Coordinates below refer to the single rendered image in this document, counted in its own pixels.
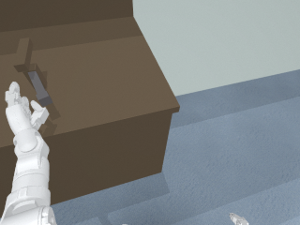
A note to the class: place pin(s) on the robot left upper arm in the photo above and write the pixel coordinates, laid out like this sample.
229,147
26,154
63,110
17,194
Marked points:
41,215

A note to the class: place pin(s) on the tap lever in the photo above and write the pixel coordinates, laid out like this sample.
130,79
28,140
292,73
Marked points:
42,95

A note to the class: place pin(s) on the left robot forearm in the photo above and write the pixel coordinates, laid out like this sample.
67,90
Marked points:
30,186

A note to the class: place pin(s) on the counter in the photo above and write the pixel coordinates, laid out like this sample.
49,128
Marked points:
112,106

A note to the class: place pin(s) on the left robot hand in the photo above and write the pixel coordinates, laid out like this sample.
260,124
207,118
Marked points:
18,112

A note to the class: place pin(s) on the right robot hand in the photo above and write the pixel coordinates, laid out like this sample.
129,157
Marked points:
237,220

